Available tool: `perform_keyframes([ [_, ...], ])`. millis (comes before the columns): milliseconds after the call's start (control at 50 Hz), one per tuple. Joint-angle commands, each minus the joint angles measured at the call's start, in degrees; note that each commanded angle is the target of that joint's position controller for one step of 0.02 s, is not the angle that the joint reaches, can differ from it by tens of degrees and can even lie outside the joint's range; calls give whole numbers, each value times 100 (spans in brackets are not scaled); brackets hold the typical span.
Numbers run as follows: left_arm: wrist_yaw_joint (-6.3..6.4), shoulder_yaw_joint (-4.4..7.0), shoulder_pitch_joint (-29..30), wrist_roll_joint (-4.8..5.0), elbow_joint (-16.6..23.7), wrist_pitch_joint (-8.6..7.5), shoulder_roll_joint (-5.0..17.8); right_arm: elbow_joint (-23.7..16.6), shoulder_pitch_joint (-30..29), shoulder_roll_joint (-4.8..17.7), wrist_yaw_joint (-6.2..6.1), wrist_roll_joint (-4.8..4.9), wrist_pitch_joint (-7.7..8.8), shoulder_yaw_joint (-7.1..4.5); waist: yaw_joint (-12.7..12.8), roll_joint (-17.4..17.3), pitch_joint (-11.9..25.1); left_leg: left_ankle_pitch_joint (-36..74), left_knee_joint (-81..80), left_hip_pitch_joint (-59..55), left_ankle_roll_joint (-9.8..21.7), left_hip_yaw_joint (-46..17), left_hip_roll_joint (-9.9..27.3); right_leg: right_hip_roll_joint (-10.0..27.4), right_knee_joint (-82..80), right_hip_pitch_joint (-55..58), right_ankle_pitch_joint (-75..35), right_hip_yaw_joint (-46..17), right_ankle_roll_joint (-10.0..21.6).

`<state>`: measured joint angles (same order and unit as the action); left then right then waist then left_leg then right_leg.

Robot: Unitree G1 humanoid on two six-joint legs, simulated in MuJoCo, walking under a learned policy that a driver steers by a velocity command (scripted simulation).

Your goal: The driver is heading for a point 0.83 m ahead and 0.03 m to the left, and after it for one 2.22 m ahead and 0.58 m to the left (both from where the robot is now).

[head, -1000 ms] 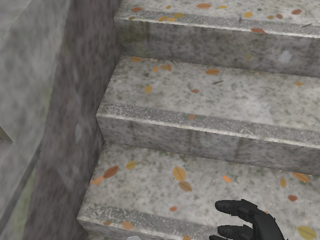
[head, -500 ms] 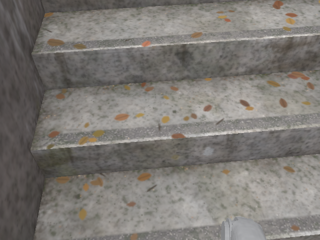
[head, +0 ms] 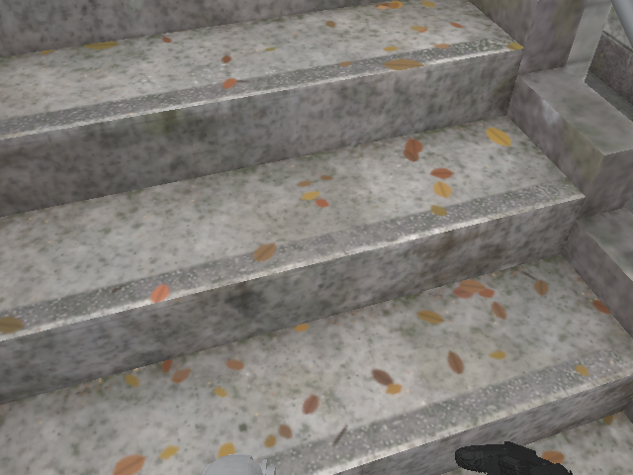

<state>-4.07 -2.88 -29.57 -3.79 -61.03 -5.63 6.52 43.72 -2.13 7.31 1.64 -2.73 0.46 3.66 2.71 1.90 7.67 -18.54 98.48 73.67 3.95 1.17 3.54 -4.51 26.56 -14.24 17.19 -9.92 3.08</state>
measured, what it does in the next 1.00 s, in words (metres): climbs, turning right: left foot 0.16 m higher, then right foot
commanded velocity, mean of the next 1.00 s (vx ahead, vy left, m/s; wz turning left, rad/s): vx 0.05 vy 0.00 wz -0.27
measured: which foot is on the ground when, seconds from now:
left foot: up 0.00-0.04, down 0.06-1.00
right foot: down 0.00-0.08, up 0.10-0.52, down 0.54-1.00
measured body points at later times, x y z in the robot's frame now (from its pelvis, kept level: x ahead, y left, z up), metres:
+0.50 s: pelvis +0.10 +0.02 +0.12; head +0.10 +0.01 +0.57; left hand +0.31 +0.22 +0.00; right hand +0.13 -0.21 -0.02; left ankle +0.17 +0.13 -0.58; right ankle +0.12 -0.14 -0.50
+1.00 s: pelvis +0.12 +0.00 +0.12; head +0.12 +0.01 +0.57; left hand +0.34 +0.18 +0.01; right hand +0.14 -0.27 +0.00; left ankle +0.16 +0.11 -0.58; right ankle +0.10 -0.15 -0.57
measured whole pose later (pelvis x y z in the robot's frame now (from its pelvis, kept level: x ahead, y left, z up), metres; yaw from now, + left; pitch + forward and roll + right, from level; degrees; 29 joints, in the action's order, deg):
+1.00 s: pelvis +0.12 +0.00 +0.12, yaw -15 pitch -1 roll -3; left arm 0.3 2.3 -6.8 -1.9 -47.3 2.7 11.2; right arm 50.3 12.2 11.8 -5.0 -0.3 -1.8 -0.3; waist -2.8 -1.9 0.8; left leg -25.6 49.7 23.2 1.0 -0.3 2.7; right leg 0.3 47.3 -22.9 20.6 -0.1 -2.9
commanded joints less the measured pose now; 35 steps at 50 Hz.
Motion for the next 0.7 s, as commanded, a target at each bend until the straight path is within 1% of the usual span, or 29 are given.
perform_keyframes([
  [20, 7, 408, 1177, 417, 1143, -349, 1876, -680, -402, 512, 51, 113, -65, -165, -815, 515, -5, 585, -1847, -4092, -456, 800, -454, 1251, -1236, -2085, -6381, -886, 1167],
  [40, 11, 628, 917, 565, 1184, -387, 2226, -697, -65, 881, 20, 199, 10, -324, -793, 708, 188, 286, -3138, -4094, -447, 1014, -898, 1055, -672, -935, -7984, -594, 1052],
  [60, -42, 700, 960, 521, 1225, -382, 2023, -511, 519, 1137, -50, 139, 81, -447, -952, 753, 337, 422, -4275, -4605, -321, 954, -1105, 1093, -58, -271, -8772, -665, 983],
  [80, -92, 637, 723, 181, 1335, -320, 1315, -276, 1852, 1497, -135, 134, 166, -546, -951, -339, 2083, 3507, -4198, -6810, 829, -891, -60, 746, 1931, -829, -8182, -500, 494],
  [100, -154, 510, 501, -74, 1516, -145, 517, 40, 3035, 1653, -212, -91, 131, -624, -1226, -2228, 2928, 3507, -6364, -8410, 2509, -4714, 1907, -443, 4222, -2927, -1135, -380, 11],
  [120, -185, 729, 1116, 277, 1474, 36, 994, -112, 2870, 1605, -214, -334, 245, -654, -1537, -1797, 1288, 200, -7254, -7057, 2165, -5849, 1981, -333, 6780, -4149, -229, -882, -33],
  [140, -135, 777, 1531, 401, 1558, 66, 988, -62, 1883, 1469, -176, -161, 412, -628, -1054, -1423, -46, -1901, -7304, -5886, 1624, -4873, 1586, -55, 7344, -4867, -846, -702, 94],
  [160, -18, 777, 1482, 397, 1396, 129, 994, -12, 1063, 1125, -152, -2, 469, -598, -609, -873, -261, -1922, -7091, -5030, 1360, -3686, 1497, 193, 7598, -4703, -1034, -354, 247],
  [180, 67, 705, 1509, 240, 1305, 163, 880, 134, 809, 425, -183, 138, 462, -441, -427, 73, -192, -1306, -6871, -4524, 1129, -2799, 1364, 317, 7640, -4365, -1003, -162, 413],
  [200, 94, 608, 1634, 135, 1399, 178, 655, 201, 469, -158, -240, 210, 494, -283, -65, 339, -335, -930, -6962, -4003, 834, -1976, 1044, 551, 7183, -3983, -713, -49, 454],
  [220, 80, 556, 1533, 101, 1354, 209, 507, 132, 185, -296, -331, 219, 535, -230, 167, 242, -285, -729, -7020, -3850, 613, -1328, 766, 648, 6677, -3747, -569, 107, 403],
  [240, 23, 532, 1416, 125, 1258, 224, 533, 131, 156, -119, -398, 173, 594, -284, 143, -256, -80, -354, -7110, -3975, 632, -1036, 675, 618, 6775, -3723, -728, 222, 314],
  [260, -55, 551, 1538, 192, 1261, 207, 695, 139, 196, 71, -426, 85, 648, -330, 55, -278, 3, -175, -7132, -4042, 597, -734, 554, 547, 6890, -3706, -1000, 265, 246],
  [280, -102, 469, 1562, 235, 1236, 182, 639, 184, 252, 248, -376, -132, 612, -354, -39, -491, 73, -116, -7312, -4000, 714, -711, 584, 449, 7548, -3869, -954, 292, 226],
  [300, -121, 483, 1631, 259, 1229, 158, 798, 269, 371, 408, -302, -202, 589, -379, -99, -277, -70, -285, -7331, -4144, 754, -617, 629, 370, 7584, -4129, -997, 119, 238],
  [340, -64, 544, 1894, 146, 1326, 122, 1267, 363, 765, 631, -158, -111, 589, -383, -240, -78, -108, -642, -7482, -4700, 792, -486, 818, 580, 6730, -4414, -1096, 116, 51],
  [380, 2, 570, 1907, -21, 1176, 158, 1334, 436, 904, 689, -110, -89, 617, -342, -285, -359, -125, -859, -7291, -4713, 725, -513, 851, 751, 6300, -4125, -1513, 133, -123],
  [400, 41, 586, 1893, -48, 1121, 183, 1304, 356, 759, 647, -68, -107, 623, -312, -245, -383, -150, -869, -7154, -4555, 681, -401, 864, 837, 6181, -3869, -1666, 188, -195],
  [440, 235, 731, 2028, -8, 1231, 200, 1658, 247, 618, 761, 50, -41, 666, -320, -367, -600, -80, -1086, -7040, -4925, 766, -824, 1163, 857, 5656, -3824, -1213, -63, -583],
  [480, 364, 757, 2005, -70, 1175, 243, 1536, 408, 988, 786, 89, -19, 701, -302, -484, -698, -267, -1536, -6771, -5305, 751, -1122, 1434, 967, 4943, -3890, -767, -60, -693],
  [500, 405, 774, 2083, -109, 1187, 267, 1515, 429, 1004, 785, 120, -117, 698, -286, -512, -650, -417, -1679, -6632, -5246, 671, -1131, 1505, 1082, 4484, -3768, -826, 32, -709],
  [540, 376, 750, 1740, -119, 1097, 268, 1302, 200, 517, 704, 108, -11, 736, -236, -313, -375, -362, -2222, -6152, -4402, 172, -677, 1148, 1205, 2694, -2246, -846, 477, -838],
  [560, 320, 714, 1585, 3, 996, 248, 1145, 226, 255, 565, 175, 135, 728, -185, -153, -276, -419, -2622, -5741, -3855, -125, -200, 857, 1140, 1434, -1150, -1173, 833, -921],
  [580, 232, 823, 1463, 345, 896, 89, 1550, 196, 764, 637, 172, 298, 601, -151, -295, 925, -103, -2010, -4891, -4033, -319, 608, 137, 748, 486, -298, -2576, 1356, -718],
  [600, 174, 945, 1803, 439, 935, -24, 2002, 335, 1813, 939, 73, 153, 469, -319, -838, 1439, 308, -1316, -4253, -3681, -475, 905, -256, 1030, 1075, 601, -3987, 954, -147],
  [620, 151, 924, 2146, 440, 1047, -103, 1898, 270, 1768, 957, -26, 57, 406, -370, -843, 1358, 410, -1221, -3891, -3518, -606, 975, -444, 1346, 1108, 795, -4957, 429, 122],
  [640, 51, 713, 3001, 525, 1426, -180, 1697, 346, 2125, 509, -98, 153, 410, -282, -1189, 1434, 503, -902, -3870, -3657, -895, 1088, -665, 1957, 746, 630, -5260, -740, 256],
  [660, 15, 658, 3495, 533, 1666, -159, 1527, 621, 2615, 612, -177, 288, 433, -380, -1400, 720, 386, -226, -4383, -4536, -881, 1051, -618, 1914, 1008, -96, -4921, -599, -22],
  [700, 84, 682, 3081, 312, 1536, 2, 1502, 640, 1714, 659, -219, 375, 467, -398, -698, -90, 53, 753, -5428, -4956, -435, 792, -534, 1217, 1330, -599, -2910, 298, -511],
])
